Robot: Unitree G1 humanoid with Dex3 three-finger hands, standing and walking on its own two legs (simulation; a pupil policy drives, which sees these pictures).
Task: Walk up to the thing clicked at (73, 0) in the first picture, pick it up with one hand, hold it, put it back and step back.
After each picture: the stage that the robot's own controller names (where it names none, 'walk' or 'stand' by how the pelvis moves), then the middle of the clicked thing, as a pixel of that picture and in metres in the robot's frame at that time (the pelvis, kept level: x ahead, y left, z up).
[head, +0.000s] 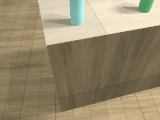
stand; out of the picture +0.74 +0.03 +0.12
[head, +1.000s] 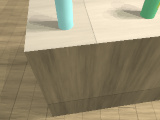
rise first; (63, 0) +0.64 +0.10 +0.15
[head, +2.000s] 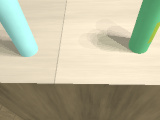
rise first; (15, 24) +0.46 +0.23 +0.15
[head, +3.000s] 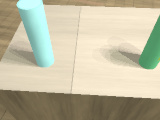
stand; (39, 37) +0.46 +0.16 +0.13
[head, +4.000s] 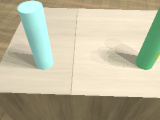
stand; (38, 40) +0.46 +0.16 +0.12
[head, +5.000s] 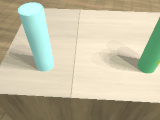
stand; (39, 41) +0.45 +0.16 +0.12
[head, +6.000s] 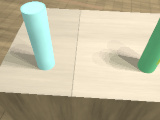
stand; (40, 40) +0.46 +0.16 +0.12
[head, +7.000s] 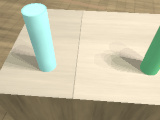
rise first; (42, 42) +0.45 +0.16 +0.12
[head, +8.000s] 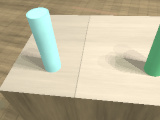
rise first; (46, 44) +0.46 +0.17 +0.12
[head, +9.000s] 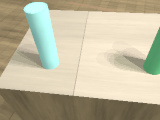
go down; (44, 40) +0.46 +0.16 +0.13
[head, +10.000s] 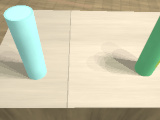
go down; (29, 48) +0.42 +0.16 +0.13
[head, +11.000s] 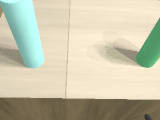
close in; (26, 34) +0.44 +0.16 +0.14
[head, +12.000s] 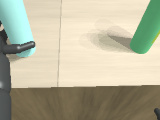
close; (14, 19) +0.47 +0.17 +0.17
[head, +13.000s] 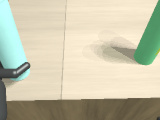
lift; (7, 43) +0.40 +0.20 +0.17
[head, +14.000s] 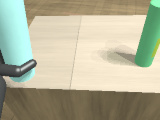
lift; (13, 35) +0.31 +0.17 +0.28
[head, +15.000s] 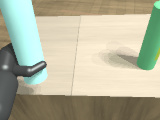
hold; (25, 39) +0.35 +0.16 +0.24
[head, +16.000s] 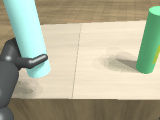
hold; (28, 33) +0.36 +0.15 +0.27
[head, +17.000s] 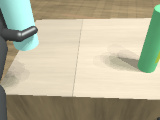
crouch; (14, 1) +0.38 +0.17 +0.34
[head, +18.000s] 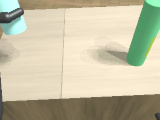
lower; out of the picture +0.50 +0.19 +0.30
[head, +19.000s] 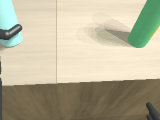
lower; out of the picture +0.51 +0.20 +0.18
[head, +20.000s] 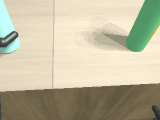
lower; out of the picture +0.49 +0.21 +0.18
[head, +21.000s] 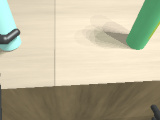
lower; out of the picture +0.50 +0.21 +0.18
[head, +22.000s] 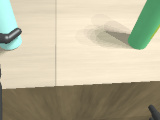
loosen; out of the picture +0.50 +0.20 +0.18
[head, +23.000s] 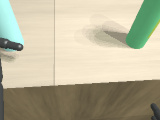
withdraw; out of the picture +0.49 +0.19 +0.18
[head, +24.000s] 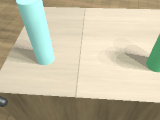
sink last; (38, 34) +0.47 +0.18 +0.15
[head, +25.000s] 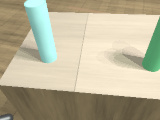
stand; (43, 34) +0.50 +0.19 +0.14
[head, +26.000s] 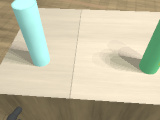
stand; (34, 36) +0.47 +0.19 +0.13
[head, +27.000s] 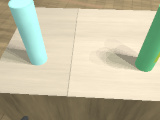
stand; (31, 35) +0.47 +0.20 +0.13
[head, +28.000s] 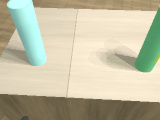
stand; (30, 36) +0.47 +0.20 +0.13
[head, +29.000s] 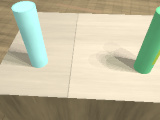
walk; (33, 38) +0.48 +0.19 +0.12
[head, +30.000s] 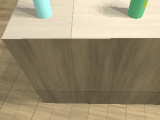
walk; out of the picture +0.70 +0.20 +0.14
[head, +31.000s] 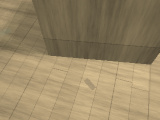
walk; out of the picture +1.13 +0.15 +0.16
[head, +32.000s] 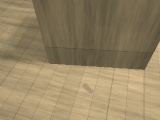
stand; out of the picture +1.22 +0.17 +0.14
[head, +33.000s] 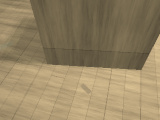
stand; out of the picture +1.23 +0.20 +0.12
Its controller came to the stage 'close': yes
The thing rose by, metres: 0.23
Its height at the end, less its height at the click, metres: +0.00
